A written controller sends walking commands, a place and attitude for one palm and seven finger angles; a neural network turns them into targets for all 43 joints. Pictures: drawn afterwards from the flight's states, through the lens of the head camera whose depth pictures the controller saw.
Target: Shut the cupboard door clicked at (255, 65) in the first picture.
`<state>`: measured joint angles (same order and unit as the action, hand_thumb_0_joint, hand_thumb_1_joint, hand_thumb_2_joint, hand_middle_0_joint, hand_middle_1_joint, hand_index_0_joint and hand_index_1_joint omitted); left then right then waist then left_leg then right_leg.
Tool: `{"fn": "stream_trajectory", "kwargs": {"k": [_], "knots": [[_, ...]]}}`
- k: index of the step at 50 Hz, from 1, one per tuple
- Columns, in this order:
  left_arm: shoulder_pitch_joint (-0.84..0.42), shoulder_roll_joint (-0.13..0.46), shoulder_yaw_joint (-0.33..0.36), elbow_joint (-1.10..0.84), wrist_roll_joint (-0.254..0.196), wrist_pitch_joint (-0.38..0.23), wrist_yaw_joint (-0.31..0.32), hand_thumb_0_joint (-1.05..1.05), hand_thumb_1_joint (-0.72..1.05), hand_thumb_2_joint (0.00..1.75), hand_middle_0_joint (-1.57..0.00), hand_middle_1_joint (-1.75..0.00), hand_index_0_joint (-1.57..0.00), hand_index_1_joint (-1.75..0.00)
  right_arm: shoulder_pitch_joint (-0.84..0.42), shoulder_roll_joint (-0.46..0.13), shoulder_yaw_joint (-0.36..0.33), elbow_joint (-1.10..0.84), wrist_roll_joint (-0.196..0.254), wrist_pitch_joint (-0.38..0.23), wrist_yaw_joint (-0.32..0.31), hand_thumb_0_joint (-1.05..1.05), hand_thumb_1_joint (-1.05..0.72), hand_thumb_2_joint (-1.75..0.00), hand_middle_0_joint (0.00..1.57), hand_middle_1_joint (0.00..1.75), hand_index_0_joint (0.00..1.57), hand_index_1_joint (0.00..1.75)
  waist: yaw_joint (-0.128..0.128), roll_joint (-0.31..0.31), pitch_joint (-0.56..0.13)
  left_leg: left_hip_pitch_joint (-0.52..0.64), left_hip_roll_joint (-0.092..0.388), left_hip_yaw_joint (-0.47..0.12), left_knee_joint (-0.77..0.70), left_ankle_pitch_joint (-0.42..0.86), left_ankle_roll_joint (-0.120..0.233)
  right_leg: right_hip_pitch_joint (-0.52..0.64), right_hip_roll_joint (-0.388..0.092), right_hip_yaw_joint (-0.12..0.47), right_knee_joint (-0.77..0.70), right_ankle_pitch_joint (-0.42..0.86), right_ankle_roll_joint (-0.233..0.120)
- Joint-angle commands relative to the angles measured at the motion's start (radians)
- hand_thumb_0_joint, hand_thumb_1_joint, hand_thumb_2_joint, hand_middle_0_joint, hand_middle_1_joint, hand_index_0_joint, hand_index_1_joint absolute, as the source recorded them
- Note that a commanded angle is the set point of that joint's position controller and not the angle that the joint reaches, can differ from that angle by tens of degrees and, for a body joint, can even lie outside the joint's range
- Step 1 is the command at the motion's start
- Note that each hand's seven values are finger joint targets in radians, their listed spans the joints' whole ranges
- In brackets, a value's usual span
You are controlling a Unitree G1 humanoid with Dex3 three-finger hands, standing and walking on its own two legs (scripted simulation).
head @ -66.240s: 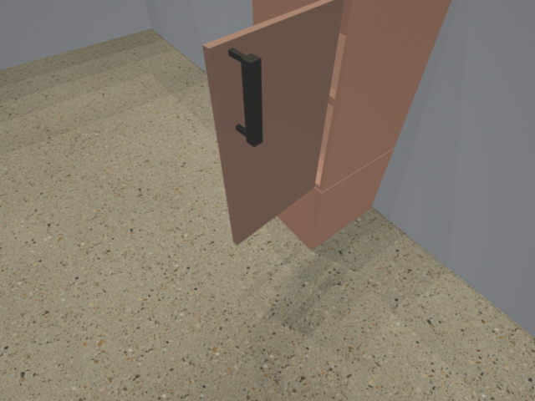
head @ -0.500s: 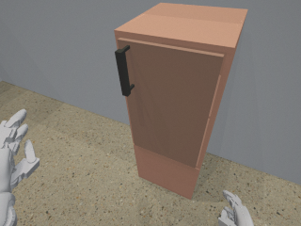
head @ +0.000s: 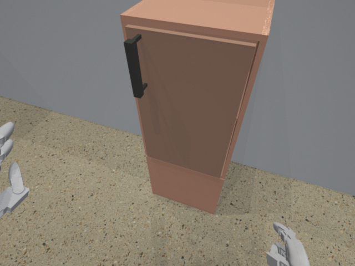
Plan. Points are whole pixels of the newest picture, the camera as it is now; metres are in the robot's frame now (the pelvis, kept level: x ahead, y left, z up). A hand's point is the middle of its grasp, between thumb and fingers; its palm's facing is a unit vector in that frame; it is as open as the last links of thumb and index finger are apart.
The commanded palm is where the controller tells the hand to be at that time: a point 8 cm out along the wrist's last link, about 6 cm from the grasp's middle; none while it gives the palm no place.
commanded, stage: step back with the hand held close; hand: left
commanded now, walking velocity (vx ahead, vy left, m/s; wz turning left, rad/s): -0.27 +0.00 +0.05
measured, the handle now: (138, 67) +0.61 +0.15 +0.15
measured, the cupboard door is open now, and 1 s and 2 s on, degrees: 0 0 0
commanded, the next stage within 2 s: stop stepping back and stand still in 0.88 s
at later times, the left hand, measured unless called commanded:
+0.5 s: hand out of the picture +0.11 +0.28 +0.17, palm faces +0.49 -0.78 -0.39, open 7.4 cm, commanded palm +0.04 +0.31 +0.18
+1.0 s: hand out of the picture +0.04 +0.31 +0.18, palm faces +0.47 -0.78 -0.41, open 7.4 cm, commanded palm -0.04 +0.34 +0.18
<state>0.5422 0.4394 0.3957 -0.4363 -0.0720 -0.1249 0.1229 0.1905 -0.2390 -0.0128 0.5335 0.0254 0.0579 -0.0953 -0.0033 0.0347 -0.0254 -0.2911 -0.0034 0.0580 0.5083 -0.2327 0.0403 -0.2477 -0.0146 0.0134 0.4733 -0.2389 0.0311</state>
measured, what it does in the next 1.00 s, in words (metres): walks backwards: right foot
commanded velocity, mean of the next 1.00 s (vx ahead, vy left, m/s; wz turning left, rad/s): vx -0.34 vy -0.01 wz -0.01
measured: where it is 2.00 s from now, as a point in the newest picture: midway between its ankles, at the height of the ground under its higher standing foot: outside the picture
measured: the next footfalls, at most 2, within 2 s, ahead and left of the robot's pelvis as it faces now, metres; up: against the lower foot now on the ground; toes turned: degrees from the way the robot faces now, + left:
right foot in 0.64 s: -0.09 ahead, -0.13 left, +0.00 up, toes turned +7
right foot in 1.10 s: -0.17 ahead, -0.12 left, +0.00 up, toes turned -4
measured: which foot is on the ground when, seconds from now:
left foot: down 0.00-1.00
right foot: down 0.00-0.48, up 0.50-0.62, down 0.64-0.94, up 0.96-1.00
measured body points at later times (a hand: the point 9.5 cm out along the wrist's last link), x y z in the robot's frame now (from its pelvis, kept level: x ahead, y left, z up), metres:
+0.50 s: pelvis -0.09 +0.01 -0.02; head -0.09 +0.03 +0.43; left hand +0.08 +0.32 +0.19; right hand +0.07 -0.23 -0.09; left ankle +0.02 +0.09 -0.73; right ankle +0.00 -0.14 -0.73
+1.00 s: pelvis -0.16 +0.03 -0.01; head -0.16 +0.06 +0.44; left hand +0.01 +0.35 +0.20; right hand +0.02 -0.21 -0.07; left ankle +0.02 +0.09 -0.73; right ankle -0.16 -0.13 -0.72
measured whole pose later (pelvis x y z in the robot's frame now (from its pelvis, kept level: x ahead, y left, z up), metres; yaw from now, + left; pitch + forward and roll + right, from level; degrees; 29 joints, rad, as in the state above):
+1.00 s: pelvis -0.16 +0.03 -0.01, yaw +4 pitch +0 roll -7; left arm 0.48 0.48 0.46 -0.48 -0.06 -0.29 0.14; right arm 0.21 -0.20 -0.01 0.62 -0.01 -0.09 -0.08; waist -0.03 0.04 -0.02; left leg -0.53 0.03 -0.01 0.50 -0.03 0.07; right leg -0.29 0.10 0.02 0.66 -0.44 -0.01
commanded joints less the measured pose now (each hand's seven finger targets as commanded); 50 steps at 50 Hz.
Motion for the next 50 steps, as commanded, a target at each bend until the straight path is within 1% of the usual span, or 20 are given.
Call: {"fn": "stream_trajectory", "kwargs": {"k": [1, 3, 7, 11, 17, 19, 22, 24, 25, 27, 30, 32, 33, 35, 39, 44, 45, 47, 48, 50], "knots": [[-0.011, 0.164, 0.14, -0.217, 0.004, -0.082, 0.033, 0.0, 0.9, 0.9, -0.2, -0.3, -0.2, -0.3, -0.08, -0.12, -0.04, -0.162, -0.002, -0.061, -0.008, 0.0, -0.9, -0.9, 0.2, 0.3, 0.2, 0.3, 0.014, 0.046, -0.111, -0.071, 0.116, -0.119, -0.127, 0.123, 0.01, 0.096, -0.031, 0.028, 0.013, 0.203, -0.025], [-0.025, 0.195, 0.175, -0.224, 0.011, -0.097, 0.04, 0.0, 0.9, 0.9, -0.2, -0.3, -0.2, -0.3, -0.083, -0.131, -0.044, -0.159, -0.006, -0.073, -0.012, 0.0, -0.9, -0.9, 0.2, 0.3, 0.2, 0.3, 0.015, 0.063, -0.086, -0.154, 0.125, -0.137, -0.168, -0.051, 0.023, 0.118, -0.016, 0.029, 0.022, 0.128, -0.021], [-0.065, 0.149, 0.155, -0.223, 0.033, -0.13, 0.045, 0.0, 0.9, 0.9, -0.2, -0.3, -0.2, -0.3, -0.062, -0.133, -0.041, -0.158, -0.006, -0.107, -0.01, 0.0, -0.9, -0.9, 0.2, 0.3, 0.2, 0.3, 0.007, 0.119, -0.03, -0.381, 0.161, -0.2, -0.25, -0.38, 0.057, 0.201, 0.011, 0.018, 0.113, 0.023, -0.016], [-0.094, 0.136, 0.152, -0.218, 0.044, -0.152, 0.044, 0.0, 0.9, 0.9, -0.2, -0.3, -0.2, -0.3, -0.043, -0.132, -0.043, -0.143, -0.01, -0.139, -0.007, 0.0, -0.9, -0.9, 0.2, 0.3, 0.2, 0.3, 0.006, 0.104, -0.031, -0.46, 0.165, -0.205, -0.221, -0.454, 0.066, 0.225, 0.015, 0.034, 0.156, -0.002, -0.019], [-0.13, 0.14, 0.123, -0.25, 0.04, -0.169, 0.06, 0.0, 0.9, 0.9, -0.2, -0.3, -0.2, -0.3, -0.019, -0.107, -0.041, -0.1, -0.025, -0.169, 0.006, 0.0, -0.9, -0.9, 0.2, 0.3, 0.2, 0.3, -0.009, -0.069, -0.009, -0.167, 0.046, -0.127, 0.061, -0.289, -0.001, -0.18, -0.123, 0.21, -0.135, -0.287, -0.099], [-0.144, 0.148, 0.121, -0.259, 0.04, -0.177, 0.07, 0.0, 0.9, 0.9, -0.2, -0.3, -0.2, -0.3, -0.016, -0.099, -0.033, -0.085, -0.029, -0.171, 0.006, 0.0, -0.9, -0.9, 0.2, 0.3, 0.2, 0.3, -0.017, -0.077, -0.017, -0.09, 0.045, -0.131, 0.083, -0.239, -0.011, -0.254, -0.137, 0.179, -0.149, -0.301, -0.102], [-0.125, 0.169, 0.151, -0.267, 0.039, -0.19, 0.079, 0.0, 0.9, 0.9, -0.2, -0.3, -0.2, -0.3, -0.025, -0.11, -0.035, -0.09, -0.025, -0.178, 0.001, 0.0, -0.9, -0.9, 0.2, 0.3, 0.2, 0.3, -0.014, 0.036, -0.024, -0.169, 0.095, -0.196, -0.073, -0.32, 0.012, -0.174, -0.051, 0.094, -0.05, -0.266, -0.058], [-0.108, 0.161, 0.176, -0.285, 0.047, -0.205, 0.075, 0.0, 0.9, 0.9, -0.2, -0.3, -0.2, -0.3, -0.045, -0.128, -0.038, -0.098, -0.021, -0.192, -0.007, 0.0, -0.9, -0.9, 0.2, 0.3, 0.2, 0.3, -0.004, 0.204, -0.057, -0.397, 0.224, -0.341, -0.317, -0.515, 0.06, 0.092, 0.066, -0.003, 0.236, -0.126, -0.017], [-0.111, 0.174, 0.194, -0.301, 0.043, -0.215, 0.068, 0.0, 0.9, 0.9, -0.2, -0.3, -0.2, -0.3, -0.046, -0.126, -0.045, -0.097, -0.026, -0.2, -0.007, 0.0, -0.9, -0.9, 0.2, 0.3, 0.2, 0.3, 0.006, 0.214, -0.082, -0.421, 0.268, -0.389, -0.342, -0.48, 0.079, 0.143, 0.088, -0.006, 0.314, -0.072, -0.013], [-0.049, 0.171, 0.208, -0.269, 0.037, -0.22, 0.053, 0.0, 0.9, 0.9, -0.2, -0.3, -0.2, -0.3, -0.041, -0.122, -0.056, -0.091, -0.029, -0.211, 0.001, 0.0, -0.9, -0.9, 0.2, 0.3, 0.2, 0.3, 0.009, 0.157, -0.115, -0.38, 0.278, -0.349, -0.291, -0.408, 0.085, 0.156, 0.091, 0.015, 0.312, -0.084, -0.017], [-0.014, 0.149, 0.185, -0.232, 0.029, -0.218, 0.033, 0.0, 0.9, 0.9, -0.2, -0.3, -0.2, -0.3, -0.06, -0.121, -0.048, -0.088, -0.031, -0.213, 0.01, 0.0, -0.9, -0.9, 0.2, 0.3, 0.2, 0.3, 0.005, 0.155, -0.028, -0.431, 0.238, -0.287, -0.263, -0.419, 0.061, 0.158, 0.084, 0.026, 0.175, -0.096, -0.036], [-0.035, 0.151, 0.168, -0.238, 0.016, -0.223, 0.026, 0.0, 0.9, 0.9, -0.2, -0.3, -0.2, -0.3, -0.052, -0.11, -0.043, -0.062, -0.034, -0.215, 0.018, 0.0, -0.9, -0.9, 0.2, 0.3, 0.2, 0.3, 0.001, 0.092, -0.019, -0.288, 0.176, -0.225, -0.183, -0.315, 0.018, 0.028, 0.038, 0.083, 0.014, -0.101, -0.063], [-0.052, 0.18, 0.184, -0.256, 0.012, -0.232, 0.03, 0.0, 0.9, 0.9, -0.2, -0.3, -0.2, -0.3, -0.04, -0.101, -0.048, -0.046, -0.037, -0.217, 0.021, 0.0, -0.9, -0.9, 0.2, 0.3, 0.2, 0.3, -0.007, 0.057, -0.049, -0.144, 0.14, -0.173, -0.11, -0.189, -0.008, -0.071, -0.023, 0.155, -0.059, -0.044, -0.086], [-0.106, 0.161, 0.119, -0.285, 0.009, -0.235, 0.032, 0.0, 0.9, 0.9, -0.2, -0.3, -0.2, -0.3, -0.045, -0.082, -0.046, -0.04, -0.018, -0.222, 0.019, 0.0, -0.9, -0.9, 0.2, 0.3, 0.2, 0.3, -0.015, -0.052, -0.167, 0.101, 0.082, -0.077, 0.026, 0.004, -0.047, -0.183, -0.072, 0.173, -0.084, 0.063, -0.077], [-0.073, 0.21, 0.156, -0.3, 0.011, -0.205, 0.05, 0.0, 0.9, 0.9, -0.2, -0.3, -0.2, -0.3, -0.062, -0.072, -0.039, -0.047, -0.028, -0.197, 0.006, 0.0, -0.9, -0.9, 0.2, 0.3, 0.2, 0.3, -0.021, -0.071, -0.127, 0.14, 0.046, -0.071, 0.12, -0.005, -0.054, -0.291, -0.119, 0.181, -0.144, 0.009, -0.092], [-0.095, 0.219, 0.177, -0.263, 0.012, -0.215, 0.052, 0.0, 0.9, 0.9, -0.2, -0.3, -0.2, -0.3, -0.069, -0.092, -0.034, -0.058, -0.03, -0.19, -0.007, 0.0, -0.9, -0.9, 0.2, 0.3, 0.2, 0.3, -0.026, 0.056, 0.015, 0.044, 0.096, -0.189, -0.051, -0.169, -0.045, -0.347, -0.009, 0.073, -0.113, -0.269, -0.067], [-0.098, 0.202, 0.17, -0.263, 0.01, -0.22, 0.047, 0.0, 0.9, 0.9, -0.2, -0.3, -0.2, -0.3, -0.074, -0.105, -0.037, -0.064, -0.028, -0.197, -0.006, 0.0, -0.9, -0.9, 0.2, 0.3, 0.2, 0.3, -0.023, 0.132, 0.013, -0.039, 0.142, -0.254, -0.174, -0.299, -0.03, -0.261, 0.049, 0.033, -0.043, -0.308, -0.053], [-0.088, 0.192, 0.205, -0.254, 0.009, -0.226, 0.036, 0.0, 0.9, 0.9, -0.2, -0.3, -0.2, -0.3, -0.085, -0.135, -0.053, -0.076, -0.039, -0.206, -0.003, 0.0, -0.9, -0.9, 0.2, 0.3, 0.2, 0.3, 0.002, 0.305, -0.048, -0.368, 0.287, -0.42, -0.48, -0.592, 0.018, 0.131, 0.16, -0.033, 0.265, -0.225, -0.04], [-0.088, 0.226, 0.223, -0.25, 0.003, -0.233, 0.028, 0.0, 0.9, 0.9, -0.2, -0.3, -0.2, -0.3, -0.095, -0.121, -0.055, -0.074, -0.045, -0.204, 0.001, 0.0, -0.9, -0.9, 0.2, 0.3, 0.2, 0.3, 0.011, 0.272, -0.086, -0.359, 0.303, -0.415, -0.481, -0.532, 0.006, 0.159, 0.155, -0.025, 0.302, -0.236, -0.049], [-0.052, 0.193, 0.194, -0.285, -0.013, -0.234, 0.017, 0.0, 0.9, 0.9, -0.2, -0.3, -0.2, -0.3, -0.066, -0.101, -0.06, -0.074, -0.042, -0.214, 0.019, 0.0, -0.9, -0.9, 0.2, 0.3, 0.2, 0.3, 0.023, 0.205, -0.174, -0.203, 0.241, -0.267, -0.398, -0.379, -0.036, 0.124, 0.148, -0.055, 0.236, -0.301, -0.07]]}}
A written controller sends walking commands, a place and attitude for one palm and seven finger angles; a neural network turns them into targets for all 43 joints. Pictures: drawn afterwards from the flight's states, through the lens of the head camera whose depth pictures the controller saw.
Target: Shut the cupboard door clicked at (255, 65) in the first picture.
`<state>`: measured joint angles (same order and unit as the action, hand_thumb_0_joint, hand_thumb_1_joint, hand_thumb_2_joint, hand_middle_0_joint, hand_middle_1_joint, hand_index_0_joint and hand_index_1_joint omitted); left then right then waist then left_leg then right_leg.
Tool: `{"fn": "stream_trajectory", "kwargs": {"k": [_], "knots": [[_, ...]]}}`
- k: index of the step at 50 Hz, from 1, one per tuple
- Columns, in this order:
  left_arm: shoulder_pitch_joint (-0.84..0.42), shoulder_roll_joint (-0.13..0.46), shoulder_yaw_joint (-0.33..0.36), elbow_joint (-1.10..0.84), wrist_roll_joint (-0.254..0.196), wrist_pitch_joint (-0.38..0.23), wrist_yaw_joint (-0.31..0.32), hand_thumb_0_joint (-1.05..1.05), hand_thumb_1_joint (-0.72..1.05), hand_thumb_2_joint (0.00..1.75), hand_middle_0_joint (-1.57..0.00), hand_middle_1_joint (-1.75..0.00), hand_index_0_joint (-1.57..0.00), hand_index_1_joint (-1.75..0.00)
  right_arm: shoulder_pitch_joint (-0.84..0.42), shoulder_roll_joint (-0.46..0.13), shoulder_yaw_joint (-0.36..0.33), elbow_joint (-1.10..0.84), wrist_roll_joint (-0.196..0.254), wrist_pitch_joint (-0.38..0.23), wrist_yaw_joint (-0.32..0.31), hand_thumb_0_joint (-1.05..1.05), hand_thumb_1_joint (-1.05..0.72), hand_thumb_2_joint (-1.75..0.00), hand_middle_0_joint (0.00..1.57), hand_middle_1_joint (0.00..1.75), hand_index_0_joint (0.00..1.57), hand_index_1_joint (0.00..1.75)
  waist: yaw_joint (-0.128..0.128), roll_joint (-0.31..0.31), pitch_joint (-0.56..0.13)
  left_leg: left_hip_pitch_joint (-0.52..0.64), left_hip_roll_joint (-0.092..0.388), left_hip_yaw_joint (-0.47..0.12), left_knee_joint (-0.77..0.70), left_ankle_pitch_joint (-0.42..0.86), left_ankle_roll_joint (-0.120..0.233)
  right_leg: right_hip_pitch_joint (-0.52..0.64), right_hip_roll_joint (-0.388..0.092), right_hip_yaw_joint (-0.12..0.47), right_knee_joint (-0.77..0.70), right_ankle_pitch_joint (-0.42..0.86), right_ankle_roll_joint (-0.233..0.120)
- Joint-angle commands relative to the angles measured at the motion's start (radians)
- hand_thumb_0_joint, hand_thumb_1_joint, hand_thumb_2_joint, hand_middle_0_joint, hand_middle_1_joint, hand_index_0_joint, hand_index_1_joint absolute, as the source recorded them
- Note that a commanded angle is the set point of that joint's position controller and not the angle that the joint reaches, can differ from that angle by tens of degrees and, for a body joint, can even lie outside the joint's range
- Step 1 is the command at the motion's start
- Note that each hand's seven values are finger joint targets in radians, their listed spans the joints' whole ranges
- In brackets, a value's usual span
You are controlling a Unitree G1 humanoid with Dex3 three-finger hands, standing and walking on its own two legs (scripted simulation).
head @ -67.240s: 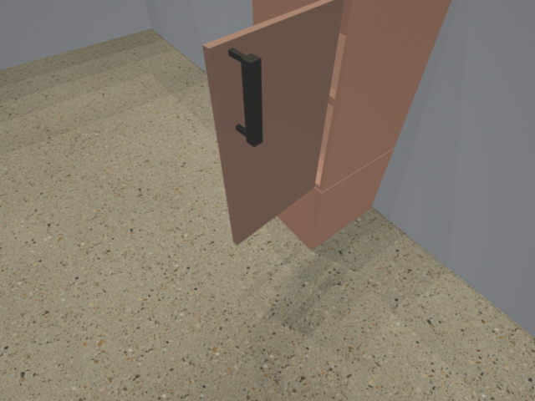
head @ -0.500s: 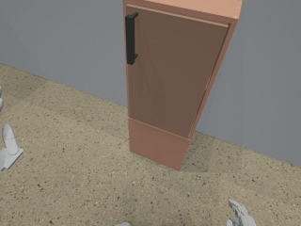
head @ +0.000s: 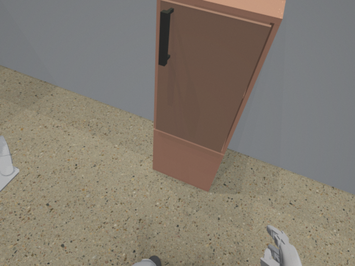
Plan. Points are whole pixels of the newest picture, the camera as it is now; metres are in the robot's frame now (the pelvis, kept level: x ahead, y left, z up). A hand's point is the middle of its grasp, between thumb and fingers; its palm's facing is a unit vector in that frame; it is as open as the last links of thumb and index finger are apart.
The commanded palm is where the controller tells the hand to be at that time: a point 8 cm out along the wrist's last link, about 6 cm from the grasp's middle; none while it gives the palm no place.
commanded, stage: stop stepping back and stand still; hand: left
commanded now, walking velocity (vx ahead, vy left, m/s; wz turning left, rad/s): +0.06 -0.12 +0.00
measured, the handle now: (166, 37) +0.77 +0.07 +0.16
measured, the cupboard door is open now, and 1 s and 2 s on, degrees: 0 0 0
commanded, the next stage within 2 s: let the arm hang, fingers relaxed in 0.94 s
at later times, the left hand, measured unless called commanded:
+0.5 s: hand out of the picture +0.15 +0.27 +0.19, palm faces +0.21 -0.88 -0.43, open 7.4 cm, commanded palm +0.11 +0.33 +0.19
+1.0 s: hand out of the picture +0.15 +0.29 +0.19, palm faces +0.27 -0.83 -0.49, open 7.4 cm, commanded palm +0.10 +0.34 +0.19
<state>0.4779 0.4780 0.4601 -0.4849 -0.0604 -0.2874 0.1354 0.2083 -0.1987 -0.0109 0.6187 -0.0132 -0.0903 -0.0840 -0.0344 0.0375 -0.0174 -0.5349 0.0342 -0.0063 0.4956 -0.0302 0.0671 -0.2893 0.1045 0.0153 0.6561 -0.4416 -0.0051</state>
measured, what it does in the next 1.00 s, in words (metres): walks backwards: right foot, then left foot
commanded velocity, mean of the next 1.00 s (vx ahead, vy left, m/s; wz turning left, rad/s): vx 0.07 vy -0.05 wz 0.00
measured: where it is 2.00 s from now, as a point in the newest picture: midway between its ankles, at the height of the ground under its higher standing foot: outside the picture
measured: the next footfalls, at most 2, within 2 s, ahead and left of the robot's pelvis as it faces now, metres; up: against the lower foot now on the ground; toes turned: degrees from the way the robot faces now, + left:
right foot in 0.10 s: -0.02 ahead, -0.14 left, +0.00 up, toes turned -8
left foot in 0.24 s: +0.04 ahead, +0.13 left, +0.00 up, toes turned -9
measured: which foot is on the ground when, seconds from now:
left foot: down 0.00-0.10, up 0.12-0.22, down 0.24-1.00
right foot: up 0.00-0.08, down 0.10-0.24, up 0.26-0.52, down 0.54-1.00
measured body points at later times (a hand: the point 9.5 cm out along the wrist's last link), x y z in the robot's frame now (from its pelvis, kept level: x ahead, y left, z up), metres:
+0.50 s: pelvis -0.08 +0.05 +0.03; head -0.08 +0.09 +0.47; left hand +0.13 +0.31 +0.22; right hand +0.02 -0.18 -0.05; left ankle +0.03 +0.10 -0.72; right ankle -0.13 -0.03 -0.70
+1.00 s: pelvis -0.09 +0.06 +0.01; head -0.09 +0.07 +0.46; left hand +0.13 +0.34 +0.21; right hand +0.02 -0.18 -0.07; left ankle +0.00 +0.14 -0.72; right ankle -0.14 -0.02 -0.72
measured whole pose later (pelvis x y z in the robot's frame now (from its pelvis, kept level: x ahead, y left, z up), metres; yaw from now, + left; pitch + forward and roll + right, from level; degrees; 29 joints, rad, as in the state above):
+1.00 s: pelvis -0.09 +0.06 +0.01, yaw -8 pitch +1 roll -1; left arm 0.60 0.46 0.44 -0.50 -0.06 -0.20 0.15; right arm 0.26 -0.16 0.04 0.62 -0.01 -0.10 -0.06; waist -0.04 0.00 -0.04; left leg -0.35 -0.03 0.01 0.45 -0.12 0.04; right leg -0.15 0.05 -0.04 0.42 -0.29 -0.04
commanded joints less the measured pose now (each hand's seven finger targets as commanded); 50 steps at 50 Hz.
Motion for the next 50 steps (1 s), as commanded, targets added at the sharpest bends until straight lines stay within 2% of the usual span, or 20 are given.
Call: {"fn": "stream_trajectory", "kwargs": {"k": [1, 3, 4, 6, 8, 10, 12, 14, 15, 18, 23, 25, 27, 28, 30, 33, 35, 39, 45, 50], "knots": [[0.055, 0.138, 0.118, -0.242, -0.033, -0.064, 0.003, 0.0, 0.9, 0.9, -0.2, -0.3, -0.2, -0.3, -0.073, -0.137, -0.061, -0.159, 0.002, -0.07, 0.015, 0.0, -0.9, -0.9, 0.2, 0.3, 0.2, 0.3, 0.054, 0.22, -0.2, 0.108, 0.171, -0.134, -0.35, -0.549, -0.086, 0.148, 0.025, -0.078, -0.03, -0.101, -0.037], [0.105, 0.158, 0.126, -0.267, -0.035, -0.041, 0.007, 0.0, 0.9, 0.9, -0.2, -0.3, -0.2, -0.3, -0.046, -0.126, -0.06, -0.155, 0.011, -0.067, 0.023, 0.0, -0.9, -0.9, 0.2, 0.3, 0.2, 0.3, 0.047, 0.132, -0.214, 0.252, 0.062, 0.005, -0.162, -0.467, -0.123, 0.05, -0.043, -0.036, -0.251, -0.097, -0.051], [0.083, 0.153, 0.102, -0.296, -0.028, -0.032, 0.008, 0.0, 0.9, 0.9, -0.2, -0.3, -0.2, -0.3, -0.033, -0.121, -0.054, -0.145, 0.009, -0.056, 0.024, 0.0, -0.9, -0.9, 0.2, 0.3, 0.2, 0.3, 0.029, -0.015, -0.173, 0.368, -0.01, 0.083, 0.089, -0.361, -0.137, -0.144, -0.161, 0.069, -0.389, -0.131, -0.087], [0.011, 0.152, 0.077, -0.278, -0.012, 0.011, 0.019, 0.0, 0.9, 0.9, -0.2, -0.3, -0.2, -0.3, -0.02, -0.121, -0.061, -0.108, 0.002, -0.03, 0.018, 0.0, -0.9, -0.9, 0.2, 0.3, 0.2, 0.3, 0.021, -0.253, -0.097, 0.431, -0.037, -0.056, 0.57, -0.325, -0.121, -0.5, -0.408, 0.29, -0.495, -0.354, -0.205], [-0.129, 0.158, 0.072, -0.292, -0.002, 0.054, 0.03, 0.0, 0.9, 0.9, -0.2, -0.3, -0.2, -0.3, -0.034, -0.127, -0.036, -0.115, -0.007, -0.019, 0.003, 0.0, -0.9, -0.9, 0.2, 0.3, 0.2, 0.3, 0.002, -0.188, -0.006, 0.312, 0.011, -0.069, 0.496, -0.368, -0.094, -0.439, -0.361, 0.188, -0.405, -0.333, -0.162], [-0.253, 0.104, 0.023, -0.167, 0.01, 0.077, 0.049, 0.0, 0.9, 0.9, -0.2, -0.3, -0.2, -0.3, -0.035, -0.14, -0.015, -0.086, 0.005, -0.029, -0.02, 0.0, -0.9, -0.9, 0.2, 0.3, 0.2, 0.3, -0.019, 0.056, 0.092, 0.229, 0.028, -0.094, 0.043, -0.353, -0.071, -0.28, -0.216, 0.029, -0.168, -0.168, -0.054], [-0.359, 0.112, 0.017, -0.205, 0.016, 0.06, 0.061, 0.0, 0.9, 0.9, -0.2, -0.3, -0.2, -0.3, -0.037, -0.155, -0.019, -0.12, 0.028, -0.079, -0.034, 0.0, -0.9, -0.9, 0.2, 0.3, 0.2, 0.3, 0.01, 0.263, 0.071, 0.106, 0.183, -0.394, -0.305, -0.515, -0.01, -0.077, -0.058, -0.035, 0.067, -0.005, 0.024], [-0.282, 0.128, 0.04, -0.228, 0.018, 0.053, 0.047, 0.0, 0.9, 0.9, -0.2, -0.3, -0.2, -0.3, -0.063, -0.122, -0.017, -0.11, 0.011, -0.101, -0.018, 0.0, -0.9, -0.9, 0.2, 0.3, 0.2, 0.3, 0.006, 0.289, 0.006, 0.138, 0.232, -0.545, -0.472, -0.864, -0.078, -0.102, -0.034, 0.027, 0.251, -0.043, 0.022], [-0.234, 0.125, 0.036, -0.294, 0.02, 0.054, 0.04, 0.0, 0.9, 0.9, -0.2, -0.3, -0.2, -0.3, -0.077, -0.118, -0.021, -0.122, 0.006, -0.104, 0.0, 0.0, -0.9, -0.9, 0.2, 0.3, 0.2, 0.3, 0.018, 0.282, -0.016, 0.161, 0.234, -0.519, -0.488, -0.84, -0.125, -0.098, -0.029, 0.037, 0.293, -0.024, 0.011], [0.05, 0.124, 0.062, -0.365, 0.013, 0.066, 0.032, 0.0, 0.9, 0.9, -0.2, -0.3, -0.2, -0.3, -0.091, -0.112, -0.022, -0.149, 0.002, -0.088, 0.041, 0.0, -0.9, -0.9, 0.2, 0.3, 0.2, 0.3, 0.053, 0.194, -0.103, 0.207, 0.181, -0.282, -0.421, -0.631, -0.097, 0.02, -0.009, -0.035, 0.16, 0.021, -0.001], [0.179, 0.165, 0.1, -0.278, -0.009, 0.101, 0.034, 0.0, 0.9, 0.9, -0.2, -0.3, -0.2, -0.3, -0.051, -0.112, -0.012, -0.151, -0.01, -0.019, 0.024, 0.0, -0.9, -0.9, 0.2, 0.3, 0.2, 0.3, 0.026, 0.192, -0.094, 0.173, 0.094, -0.111, -0.352, -0.477, -0.134, 0.241, 0.005, -0.13, -0.261, 0.044, -0.032], [0.128, 0.183, 0.119, -0.224, -0.013, 0.117, 0.034, 0.0, 0.9, 0.9, -0.2, -0.3, -0.2, -0.3, -0.034, -0.105, -0.013, -0.14, -0.013, 0.012, 0.011, 0.0, -0.9, -0.9, 0.2, 0.3, 0.2, 0.3, 0.012, 0.088, -0.103, 0.128, 0.06, -0.06, -0.2, -0.409, -0.127, 0.288, -0.101, -0.04, -0.345, 0.052, -0.081], [0.044, 0.22, 0.162, -0.184, -0.023, 0.114, 0.036, 0.0, 0.9, 0.9, -0.2, -0.3, -0.2, -0.3, -0.022, -0.11, -0.022, -0.12, -0.015, 0.03, 0.007, 0.0, -0.9, -0.9, 0.2, 0.3, 0.2, 0.3, 0.006, -0.098, -0.09, 0.188, 0.021, -0.012, 0.146, -0.267, -0.109, 0.082, -0.326, 0.188, -0.448, -0.05, -0.186], [0.003, 0.246, 0.192, -0.186, -0.033, 0.099, 0.044, 0.0, 0.9, 0.9, -0.2, -0.3, -0.2, -0.3, -0.029, -0.116, -0.015, -0.121, -0.02, 0.017, 0.01, 0.0, -0.9, -0.9, 0.2, 0.3, 0.2, 0.3, 0.006, -0.1, -0.086, 0.203, 0.026, -0.004, 0.186, -0.188, -0.101, 0.04, -0.378, 0.19, -0.439, 0.083, -0.208], [0.017, 0.098, 0.052, -0.09, -0.023, 0.127, 0.035, 0.0, 0.9, 0.9, -0.2, -0.3, -0.2, -0.3, -0.035, -0.131, -0.041, -0.116, 0.025, 0.007, 0.009, 0.0, -0.9, -0.9, 0.2, 0.3, 0.2, 0.3, 0.012, -0.218, -0.01, 0.152, 0.01, -0.049, 0.289, -0.274, -0.084, -0.031, -0.356, 0.211, -0.419, -0.1, -0.196], [-0.117, 0.119, 0.022, -0.174, 0.006, 0.103, 0.042, 0.0, 0.9, 0.9, -0.2, -0.3, -0.2, -0.3, -0.085, -0.142, -0.025, -0.106, 0.024, -0.009, -0.002, 0.0, -0.9, -0.9, 0.2, 0.3, 0.2, 0.3, 0.007, -0.047, 0.087, 0.184, 0.038, -0.032, 0.163, -0.233, -0.066, -0.073, -0.346, 0.155, -0.352, 0.016, -0.163], [-0.125, 0.129, 0.024, -0.209, 0.019, 0.08, 0.046, 0.0, 0.9, 0.9, -0.2, -0.3, -0.2, -0.3, -0.074, -0.142, -0.018, -0.107, 0.02, -0.032, -0.012, 0.0, -0.9, -0.9, 0.2, 0.3, 0.2, 0.3, 0.012, 0.038, 0.077, 0.264, 0.041, -0.042, 0.041, -0.12, -0.046, -0.062, -0.252, 0.067, -0.268, 0.105, -0.09], [-0.148, 0.161, 0.073, -0.29, 0.03, 0.027, 0.045, 0.0, 0.9, 0.9, -0.2, -0.3, -0.2, -0.3, -0.078, -0.131, -0.009, -0.113, -0.008, -0.07, -0.018, 0.0, -0.9, -0.9, 0.2, 0.3, 0.2, 0.3, 0.027, 0.231, 0.069, 0.122, 0.196, -0.42, -0.364, -0.538, 0.004, 0.064, -0.081, -0.006, -0.042, 0.029, -0.006], [0.1, 0.119, 0.101, -0.186, 0.009, 0.03, 0.036, 0.0, 0.9, 0.9, -0.2, -0.3, -0.2, -0.3, -0.039, -0.116, -0.02, -0.138, 0.002, -0.068, 0.001, 0.0, -0.9, -0.9, 0.2, 0.3, 0.2, 0.3, 0.03, 0.091, -0.079, 0.139, 0.076, -0.16, -0.279, -0.452, -0.068, 0.232, -0.091, -0.021, -0.272, 0.077, -0.027], [0.124, 0.089, 0.065, -0.137, -0.011, 0.057, 0.033, 0.0, 0.9, 0.9, -0.2, -0.3, -0.2, -0.3, -0.038, -0.122, -0.018, -0.131, 0.013, -0.044, 0.005, 0.0, -0.9, -0.9, 0.2, 0.3, 0.2, 0.3, 0.016, -0.027, -0.085, 0.292, 0.046, -0.093, -0.087, -0.196, -0.06, 0.064, -0.18, 0.078, -0.362, 0.122, -0.051]]}}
